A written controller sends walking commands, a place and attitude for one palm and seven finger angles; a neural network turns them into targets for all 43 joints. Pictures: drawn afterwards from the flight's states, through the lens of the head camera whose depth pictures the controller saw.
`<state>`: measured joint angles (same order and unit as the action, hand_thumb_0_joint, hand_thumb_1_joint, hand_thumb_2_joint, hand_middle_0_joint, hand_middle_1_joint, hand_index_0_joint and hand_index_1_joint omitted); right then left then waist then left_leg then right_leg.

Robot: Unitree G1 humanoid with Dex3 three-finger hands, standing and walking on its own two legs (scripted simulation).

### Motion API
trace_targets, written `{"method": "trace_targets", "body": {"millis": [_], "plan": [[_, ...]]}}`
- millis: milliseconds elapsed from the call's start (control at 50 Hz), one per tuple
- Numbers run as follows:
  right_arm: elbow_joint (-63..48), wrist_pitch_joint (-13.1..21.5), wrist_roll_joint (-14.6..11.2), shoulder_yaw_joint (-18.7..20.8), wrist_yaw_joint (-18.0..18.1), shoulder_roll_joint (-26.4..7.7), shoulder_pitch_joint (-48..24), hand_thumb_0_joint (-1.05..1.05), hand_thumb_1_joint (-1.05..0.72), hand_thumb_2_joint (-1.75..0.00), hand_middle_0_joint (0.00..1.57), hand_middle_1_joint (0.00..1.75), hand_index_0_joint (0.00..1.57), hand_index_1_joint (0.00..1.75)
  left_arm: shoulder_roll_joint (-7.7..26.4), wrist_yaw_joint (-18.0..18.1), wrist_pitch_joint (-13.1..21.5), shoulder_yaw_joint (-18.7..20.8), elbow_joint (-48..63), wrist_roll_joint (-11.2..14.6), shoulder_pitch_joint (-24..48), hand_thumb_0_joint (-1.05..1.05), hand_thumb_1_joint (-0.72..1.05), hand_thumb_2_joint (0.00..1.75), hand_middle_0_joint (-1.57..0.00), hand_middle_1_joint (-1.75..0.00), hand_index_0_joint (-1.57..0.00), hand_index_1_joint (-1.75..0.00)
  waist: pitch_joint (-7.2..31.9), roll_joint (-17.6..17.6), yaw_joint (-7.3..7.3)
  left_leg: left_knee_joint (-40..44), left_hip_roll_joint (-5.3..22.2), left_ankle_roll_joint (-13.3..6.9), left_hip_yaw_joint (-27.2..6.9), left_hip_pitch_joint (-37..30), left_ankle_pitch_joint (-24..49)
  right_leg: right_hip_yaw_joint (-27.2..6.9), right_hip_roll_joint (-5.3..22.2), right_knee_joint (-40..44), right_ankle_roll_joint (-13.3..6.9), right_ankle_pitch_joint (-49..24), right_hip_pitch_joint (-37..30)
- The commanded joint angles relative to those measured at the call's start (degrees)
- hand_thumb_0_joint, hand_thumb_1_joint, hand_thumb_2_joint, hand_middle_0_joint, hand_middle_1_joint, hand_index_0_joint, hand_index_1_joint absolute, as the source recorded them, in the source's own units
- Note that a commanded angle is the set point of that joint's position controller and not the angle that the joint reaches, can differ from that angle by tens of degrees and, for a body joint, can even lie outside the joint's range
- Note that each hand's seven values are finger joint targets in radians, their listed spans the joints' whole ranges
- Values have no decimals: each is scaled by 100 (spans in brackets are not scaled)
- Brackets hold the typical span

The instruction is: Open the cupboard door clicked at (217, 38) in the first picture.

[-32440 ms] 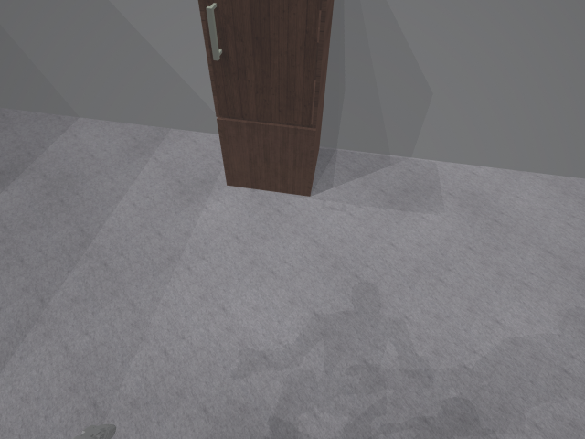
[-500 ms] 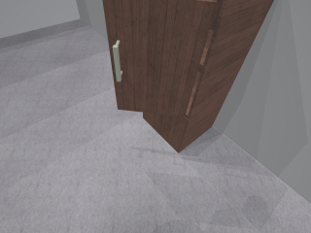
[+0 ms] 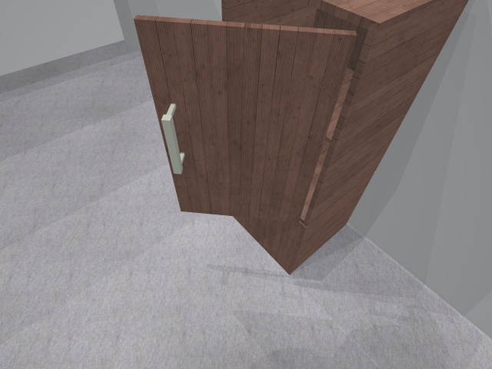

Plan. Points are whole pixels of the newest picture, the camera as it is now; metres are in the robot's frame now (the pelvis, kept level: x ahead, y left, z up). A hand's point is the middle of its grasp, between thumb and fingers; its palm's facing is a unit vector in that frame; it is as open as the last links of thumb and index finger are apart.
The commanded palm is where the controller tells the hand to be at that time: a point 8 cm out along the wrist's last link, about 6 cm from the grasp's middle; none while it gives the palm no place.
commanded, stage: come to a stop and stand still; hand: left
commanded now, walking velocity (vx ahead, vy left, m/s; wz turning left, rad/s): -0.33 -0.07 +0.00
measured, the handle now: (175, 140) +0.58 +0.20 +0.00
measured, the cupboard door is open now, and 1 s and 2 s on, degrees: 44 44 44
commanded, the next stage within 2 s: look again from close up in 1.50 s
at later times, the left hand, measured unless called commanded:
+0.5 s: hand out of the picture +0.05 +0.17 -0.16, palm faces +0.04 -0.97 -0.23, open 7.3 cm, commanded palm none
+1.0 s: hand out of the picture +0.07 +0.25 -0.13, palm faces -0.02 -0.93 -0.37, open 7.3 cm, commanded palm none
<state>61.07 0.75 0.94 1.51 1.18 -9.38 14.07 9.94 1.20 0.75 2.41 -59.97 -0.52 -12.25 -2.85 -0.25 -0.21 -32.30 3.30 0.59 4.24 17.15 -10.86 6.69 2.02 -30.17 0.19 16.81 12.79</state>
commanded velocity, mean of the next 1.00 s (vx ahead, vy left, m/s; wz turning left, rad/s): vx -0.04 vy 0.02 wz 0.00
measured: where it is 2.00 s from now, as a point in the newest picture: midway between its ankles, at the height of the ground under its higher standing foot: outside the picture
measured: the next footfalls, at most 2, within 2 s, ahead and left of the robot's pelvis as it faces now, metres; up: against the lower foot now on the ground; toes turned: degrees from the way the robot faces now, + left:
left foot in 0.54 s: +0.02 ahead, +0.11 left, +0.00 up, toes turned +1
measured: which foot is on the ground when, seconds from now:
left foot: down 0.00-0.26, up 0.28-0.52, down 0.54-1.00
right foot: down 0.00-1.00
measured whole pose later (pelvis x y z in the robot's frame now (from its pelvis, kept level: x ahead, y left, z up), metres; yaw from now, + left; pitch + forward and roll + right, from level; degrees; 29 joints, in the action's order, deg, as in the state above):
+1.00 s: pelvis -0.03 +0.01 +0.00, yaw -1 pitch -2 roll +1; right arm 55.4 0.7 1.6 1.4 0.3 -16.8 12.4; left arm 17.9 0.4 -0.2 0.8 -55.0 -1.2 -11.2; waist 0.2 -1.9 -0.5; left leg -27.7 -1.2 -1.8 3.8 10.8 -14.7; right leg 0.4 2.1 -30.3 0.6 13.8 14.1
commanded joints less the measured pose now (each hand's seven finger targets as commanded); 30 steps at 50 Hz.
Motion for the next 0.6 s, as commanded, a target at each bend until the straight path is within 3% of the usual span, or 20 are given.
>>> {"method": "trace_targets", "body": {"millis": [0,40,60,100,120,160,180,200,220,240,260,280,320,420,480,500,520,540,560,580], "plan": [[-276,-45,-3,177,125,-968,255,0,-90,-90,20,30,20,30,521,86,-157,78,324,11,-314,0,90,90,-20,-30,-20,-30,358,-790,98,967,1282,-682,-1029,-625,4130,-200,167,-571,49,-97,194],[-275,-88,24,216,196,-1013,294,0,-90,-90,20,30,20,30,601,63,-239,110,362,17,-228,0,90,90,-20,-30,-20,-30,322,-1384,-21,905,1493,-928,-1092,-1239,5697,-334,58,-1360,37,1074,765],[-307,-119,45,253,212,-1074,364,0,-90,-90,20,30,20,30,665,61,-260,133,422,24,-139,0,90,90,-20,-30,-20,-30,475,-1280,-123,805,1600,-1078,-1203,-1553,6043,-461,-3,-1666,30,1519,989],[-411,-172,68,341,215,-1249,188,0,-90,-90,20,30,20,30,620,62,-259,164,481,36,-136,0,90,90,-20,-30,-20,-30,762,-1011,-115,551,1652,-1205,-1121,-1918,5908,-597,-65,-1770,-9,1512,1157],[-468,-185,65,366,215,-1288,100,0,-90,-90,20,30,20,30,598,59,-259,170,503,30,-150,0,90,90,-20,-30,-20,-30,837,-901,-121,515,1601,-1171,-1075,-1896,5712,-571,-103,-1610,-20,1330,1043],[-560,-196,48,398,196,-1279,-180,0,-90,-90,20,30,20,30,592,40,-239,179,519,8,-389,0,90,90,-20,-30,-20,-30,875,-836,29,376,1428,-932,-875,-1560,4988,-496,-98,-643,-51,463,462],[-609,-215,19,409,172,-1280,-295,0,-90,-90,20,30,20,30,660,32,-227,200,514,-14,-577,0,90,90,-20,-30,-20,-30,963,-676,135,213,1242,-740,-748,-1229,4133,-481,-78,-86,-54,-441,-36],[-675,-250,-22,402,155,-1167,-357,0,-90,-90,20,30,20,30,855,42,-198,240,529,-63,-677,0,90,90,-20,-30,-20,-30,906,-23,179,-193,783,-408,-471,-677,2593,-925,238,525,-138,-2309,-449],[-762,-292,-70,364,98,-818,-244,0,-90,-90,20,30,20,30,1253,72,-165,271,572,-127,-563,0,90,90,-20,-30,-20,-30,766,1298,93,-856,-14,11,110,111,26,-2066,1374,862,-591,-3576,-647],[-798,-348,-78,319,34,-702,-259,0,-90,-90,20,30,20,30,1344,46,-134,230,609,-99,-467,0,90,90,-20,-30,-20,-30,480,1327,169,-1814,-421,109,-96,220,-2127,-2152,1998,1185,-1132,-4094,-137],[-785,-441,-61,320,37,-573,-513,0,-90,-90,20,30,20,30,1271,75,-123,221,632,-95,-365,0,90,90,-20,-30,-20,-30,315,944,189,-2476,-392,66,-535,381,-2344,-2237,1906,1178,-1260,-3912,115],[-761,-450,-36,286,49,-578,-592,0,-90,-90,20,30,20,30,1135,108,-99,197,611,-90,-178,0,90,90,-20,-30,-20,-30,169,1059,90,-2803,-325,87,-642,722,-2196,-2148,1711,999,-1308,-4245,-73],[-669,-417,-48,257,22,-616,-545,0,-90,-90,20,30,20,30,1034,111,-58,156,604,-59,-130,0,90,90,-20,-30,-20,-30,313,974,73,-2709,-276,165,-637,840,-1849,-1721,1475,882,-1192,-4403,-491],[-598,-283,-64,162,-30,-528,-464,0,-90,-90,20,30,20,30,1237,101,-13,211,450,-69,-313,0,90,90,-20,-30,-20,-30,649,734,210,-550,-335,221,-292,256,-1483,-1726,1438,769,-1105,-4107,-1185],[-359,-188,-55,112,-12,-499,-10,0,-90,-90,20,30,20,30,1121,59,-20,147,348,2,-73,0,90,90,-20,-30,-20,-30,454,640,-17,1101,-266,120,-280,-927,-25,-1448,1042,626,-603,-2721,-346],[-348,-128,-24,125,3,-724,34,0,-90,-90,20,30,20,30,937,31,-36,106,353,31,-77,0,90,90,-20,-30,-20,-30,507,139,30,1175,226,-74,-744,-1180,687,-1211,694,519,-330,-1774,-1],[-395,-92,6,121,11,-931,-117,0,-90,-90,20,30,20,30,755,21,-70,63,371,28,-108,0,90,90,-20,-30,-20,-30,488,-260,144,1209,682,-305,-1123,-824,947,-967,409,595,-129,-951,-103],[-1016,17,49,240,-8,-1686,-292,0,-90,-90,20,30,20,30,1770,98,101,19,670,-80,-53,0,90,90,-20,-30,-20,-30,-183,-588,-74,1303,271,-216,-804,-451,745,-768,264,546,-278,-309,-56],[-1151,167,101,317,13,-1664,-333,0,-90,-90,20,30,20,30,1391,97,137,164,835,-40,-213,0,90,90,-20,-30,-20,-30,968,-1356,44,728,322,-290,-869,-892,1441,-864,324,-5,-319,-627,-67],[-1205,150,88,274,52,-1243,-273,0,-90,-90,20,30,20,30,1193,113,84,81,794,-28,-192,0,90,90,-20,-30,-20,-30,1277,-1700,-32,595,328,-308,-938,-1135,2081,-720,267,-214,-321,-802,3]]}}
